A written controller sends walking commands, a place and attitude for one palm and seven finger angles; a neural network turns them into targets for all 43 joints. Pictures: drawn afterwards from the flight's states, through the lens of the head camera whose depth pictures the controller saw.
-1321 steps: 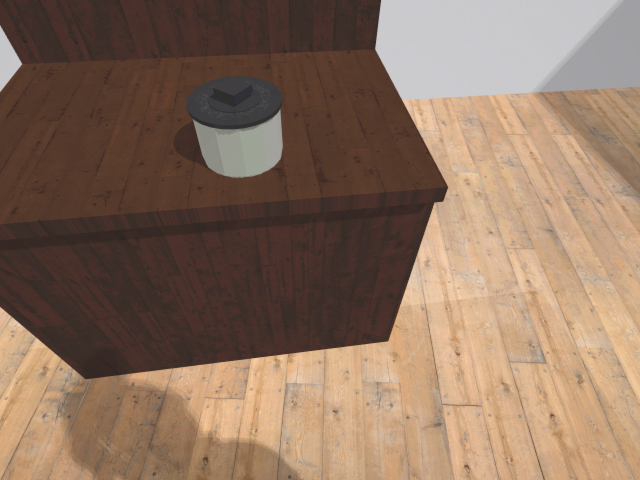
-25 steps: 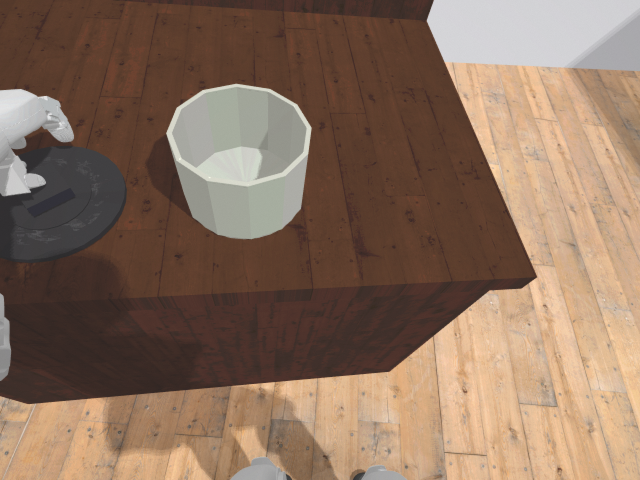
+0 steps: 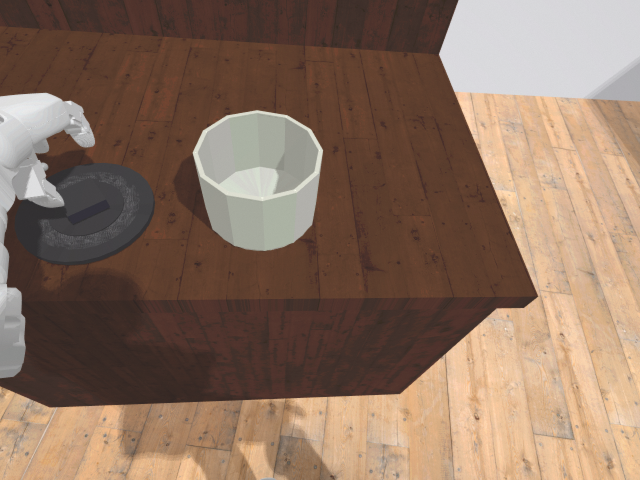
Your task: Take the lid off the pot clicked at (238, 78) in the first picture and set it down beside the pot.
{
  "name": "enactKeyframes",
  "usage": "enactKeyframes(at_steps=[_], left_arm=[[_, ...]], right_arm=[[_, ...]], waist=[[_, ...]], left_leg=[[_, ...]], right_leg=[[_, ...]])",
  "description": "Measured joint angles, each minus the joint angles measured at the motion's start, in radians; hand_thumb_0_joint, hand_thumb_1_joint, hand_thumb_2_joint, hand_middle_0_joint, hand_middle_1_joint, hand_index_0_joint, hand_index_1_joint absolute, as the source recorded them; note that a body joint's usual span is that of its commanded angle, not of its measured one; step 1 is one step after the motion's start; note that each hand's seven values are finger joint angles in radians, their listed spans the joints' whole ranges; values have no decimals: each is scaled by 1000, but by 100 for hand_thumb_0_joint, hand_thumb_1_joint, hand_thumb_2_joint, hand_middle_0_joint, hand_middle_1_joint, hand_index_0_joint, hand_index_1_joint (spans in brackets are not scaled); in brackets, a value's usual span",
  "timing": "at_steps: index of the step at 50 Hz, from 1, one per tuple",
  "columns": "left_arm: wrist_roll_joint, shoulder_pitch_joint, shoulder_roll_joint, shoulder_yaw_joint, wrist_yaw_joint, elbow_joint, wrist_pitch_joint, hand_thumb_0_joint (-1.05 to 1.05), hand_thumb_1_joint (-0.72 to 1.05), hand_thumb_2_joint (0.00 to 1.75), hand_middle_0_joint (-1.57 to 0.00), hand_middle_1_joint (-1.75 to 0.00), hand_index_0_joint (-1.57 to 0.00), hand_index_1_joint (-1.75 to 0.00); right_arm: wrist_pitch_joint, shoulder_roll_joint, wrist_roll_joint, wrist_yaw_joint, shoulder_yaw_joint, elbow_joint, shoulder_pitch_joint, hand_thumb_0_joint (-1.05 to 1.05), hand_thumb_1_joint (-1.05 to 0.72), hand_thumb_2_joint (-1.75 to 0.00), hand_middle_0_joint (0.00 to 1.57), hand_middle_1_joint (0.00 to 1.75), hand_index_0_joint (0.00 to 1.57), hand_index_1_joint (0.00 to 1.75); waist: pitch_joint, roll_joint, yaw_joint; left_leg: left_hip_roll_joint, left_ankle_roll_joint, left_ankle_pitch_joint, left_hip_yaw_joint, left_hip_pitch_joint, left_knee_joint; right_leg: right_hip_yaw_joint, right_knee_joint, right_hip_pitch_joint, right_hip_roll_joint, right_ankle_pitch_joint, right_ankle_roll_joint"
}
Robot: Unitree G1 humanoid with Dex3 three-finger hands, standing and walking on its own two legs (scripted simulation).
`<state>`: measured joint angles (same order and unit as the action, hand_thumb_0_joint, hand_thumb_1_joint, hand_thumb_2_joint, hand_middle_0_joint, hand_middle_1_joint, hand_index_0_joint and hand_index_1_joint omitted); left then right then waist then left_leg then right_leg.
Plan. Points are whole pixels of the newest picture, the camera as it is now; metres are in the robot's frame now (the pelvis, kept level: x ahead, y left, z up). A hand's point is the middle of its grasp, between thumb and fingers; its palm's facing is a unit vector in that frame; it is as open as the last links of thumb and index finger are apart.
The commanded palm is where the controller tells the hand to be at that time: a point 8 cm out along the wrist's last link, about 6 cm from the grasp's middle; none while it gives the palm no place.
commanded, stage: raise the empty hand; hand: left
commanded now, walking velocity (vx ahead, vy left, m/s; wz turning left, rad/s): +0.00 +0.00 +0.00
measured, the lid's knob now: (81, 200) +0.48 +0.32 +0.02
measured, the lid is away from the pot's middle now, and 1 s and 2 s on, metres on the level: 0.25 0.25 0.25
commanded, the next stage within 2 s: draw the hand back to the body in 0.62 s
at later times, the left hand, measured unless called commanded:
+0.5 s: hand (9, 133) +0.45 +0.33 +0.16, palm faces -0.36 -0.12 -0.92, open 11.1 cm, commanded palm +0.48 +0.32 +0.23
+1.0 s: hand (14, 142) +0.44 +0.32 +0.16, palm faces -0.35 -0.11 -0.93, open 11.1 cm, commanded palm +0.44 +0.31 +0.23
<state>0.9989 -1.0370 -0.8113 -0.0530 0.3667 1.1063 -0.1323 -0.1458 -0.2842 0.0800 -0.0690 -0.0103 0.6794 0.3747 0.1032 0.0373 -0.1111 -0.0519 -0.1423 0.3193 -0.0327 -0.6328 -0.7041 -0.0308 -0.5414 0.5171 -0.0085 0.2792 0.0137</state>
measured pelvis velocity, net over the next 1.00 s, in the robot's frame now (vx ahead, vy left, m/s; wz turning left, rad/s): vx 0.00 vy -0.02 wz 0.02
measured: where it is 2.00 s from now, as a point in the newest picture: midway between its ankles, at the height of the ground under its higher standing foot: outside the picture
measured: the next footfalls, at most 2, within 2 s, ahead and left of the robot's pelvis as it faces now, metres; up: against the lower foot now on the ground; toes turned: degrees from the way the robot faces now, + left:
none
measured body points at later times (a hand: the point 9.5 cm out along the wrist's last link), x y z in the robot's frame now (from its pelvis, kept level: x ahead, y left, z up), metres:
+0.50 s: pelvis +0.00 -0.02 +0.01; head +0.07 +0.01 +0.45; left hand +0.47 +0.33 +0.21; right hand +0.01 -0.31 -0.10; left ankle +0.01 +0.01 -0.72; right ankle -0.01 -0.20 -0.72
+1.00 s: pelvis +0.00 -0.02 +0.01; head +0.07 +0.00 +0.46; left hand +0.46 +0.33 +0.21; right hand +0.05 -0.30 -0.10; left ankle +0.01 +0.01 -0.72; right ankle -0.01 -0.20 -0.72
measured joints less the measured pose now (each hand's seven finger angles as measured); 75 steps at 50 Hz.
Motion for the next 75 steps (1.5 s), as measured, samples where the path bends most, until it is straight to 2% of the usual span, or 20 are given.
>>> enactKeyframes(at_steps=[8,14,21,24,28,33,39,47,51,56,59,61,62,63,64,66,67,68,70,75], left_arm=[[5,-17,-20,1,32,-5,-12,0,-10,84,-46,-68,-45,-68],[0,-44,-41,-7,48,25,-6,0,-10,84,-46,-68,-45,-68],[0,-53,-83,26,71,9,-22,0,-10,84,-46,-68,-45,-68],[-7,-71,-97,14,81,20,-13,0,-10,84,-46,-68,-45,-68],[-3,-94,-93,-22,105,21,3,0,-10,84,-46,-68,-45,-68],[-15,-93,-97,-12,125,14,-9,0,-10,84,-46,-68,-45,-68],[-10,-85,-103,12,118,-4,-27,0,-10,84,-46,-68,-45,-68],[-16,18,-87,60,120,-104,-25,0,-10,84,-46,-68,-45,-68],[-49,74,-73,92,114,-151,-35,0,-10,84,-46,-68,-45,-68],[-54,120,-54,56,122,-200,1,0,-10,84,-46,-68,-45,-68],[-61,182,-36,74,115,-295,-10,0,-10,84,-46,-68,-45,-68],[-88,216,-29,98,109,-315,-21,0,-10,84,-46,-68,-45,-68],[-216,223,-12,123,79,-301,-10,0,-10,84,-46,-68,-45,-68],[-364,233,16,147,23,-295,-2,0,-10,84,-46,-68,-45,-68],[-483,250,50,162,-39,-310,4,0,-10,84,-46,-69,-45,-68],[-677,302,123,194,-147,-372,6,0,-10,84,-46,-69,-45,-68],[-749,333,157,214,-192,-405,3,0,-10,84,-46,-69,-45,-68],[-803,363,186,237,-231,-434,0,0,-10,84,-46,-68,-45,-68],[-874,416,225,290,-294,-479,-2,0,-9,84,-46,-68,-45,-68],[-974,504,264,365,-391,-565,15,0,-4,84,-44,-66,-43,-66]], right_arm=[[11,-2,1,-5,-1,-3,4,1,-90,-90,20,30,21,30],[15,-5,6,-9,-8,4,3,1,-90,-90,20,30,21,30],[17,-6,8,-18,-9,7,8,1,-90,-90,20,30,21,30],[12,-10,13,-15,-9,7,8,1,-90,-90,20,30,21,30],[6,-17,15,-9,-6,11,4,1,-90,-90,20,30,21,30],[1,-14,16,-12,-10,16,-13,1,-90,-90,20,30,21,30],[-5,-5,15,-10,-11,4,-20,1,-90,-90,20,30,21,30],[-35,-3,11,8,0,-23,-31,1,-91,-90,20,30,21,30],[-50,6,11,16,0,-33,-45,1,-91,-90,20,30,21,30],[-65,11,18,30,-2,-53,-78,1,-91,-90,20,30,21,30],[-68,11,14,31,1,-71,-96,1,-91,-90,20,30,21,30],[-68,11,14,31,-3,-78,-110,1,-91,-90,20,30,21,30],[-60,15,15,29,1,-90,-109,1,-91,-90,20,30,21,30],[-42,18,17,23,0,-104,-102,1,-91,-90,20,30,21,30],[-21,22,17,16,-5,-112,-94,1,-91,-90,20,30,21,30],[18,31,13,7,-24,-115,-83,1,-91,-90,20,30,21,30],[35,35,10,5,-35,-110,-83,1,-91,-90,20,30,21,30],[51,40,5,5,-45,-104,-86,1,-91,-90,20,30,21,30],[78,50,-6,7,-59,-93,-96,1,-91,-90,20,30,21,30],[139,54,-20,16,-51,-83,-102,1,-90,-90,20,30,21,30]], waist=[[-12,0,-4],[-20,-4,-2],[-20,-12,-11],[-20,-13,-11],[-30,-6,-1],[-30,-10,1],[-26,-16,-6],[-33,2,7],[-25,3,15],[-36,3,32],[-40,8,40],[-37,9,43],[-49,9,52],[-68,5,64],[-84,0,76],[-100,-16,95],[-101,-24,98],[-99,-31,98],[-93,-43,88],[-94,-47,73]], left_leg=[[2,9,-15,4,34,30],[4,13,-23,2,50,48],[10,21,-28,5,70,66],[11,24,-27,8,75,67],[10,26,-28,14,75,66],[11,26,-29,12,72,67],[14,30,-27,15,70,67],[9,29,-30,16,80,76],[3,28,-36,17,97,90],[0,29,-42,22,116,99],[-5,29,-52,29,129,110],[-7,27,-55,29,138,116],[-7,29,-56,29,154,121],[-7,33,-57,27,179,129],[-8,37,-58,26,205,140],[-10,40,-63,21,253,167],[-8,41,-65,18,272,178],[-5,42,-65,15,289,187],[3,47,-62,10,318,199],[21,64,-53,0,372,219]], right_leg=[[2,23,-31,2,-14,0],[-1,39,-44,3,-21,-16],[0,61,-65,8,-31,-25],[2,63,-71,9,-30,-26],[9,64,-74,9,-29,-21],[6,65,-70,9,-32,-39],[9,62,-67,12,-30,-29],[11,68,-76,8,-32,-28],[14,77,-92,1,-32,-31],[19,81,-112,-1,-33,-29],[27,91,-127,-5,-38,-20],[27,97,-135,-7,-41,-25],[26,99,-150,-7,-40,-20],[25,100,-171,-7,-38,-9],[23,103,-193,-8,-35,4],[17,116,-232,-10,-33,15],[13,126,-249,-9,-36,13],[10,137,-266,-7,-40,9],[3,156,-294,-1,-48,0],[8,176,-341,11,-56,-3]])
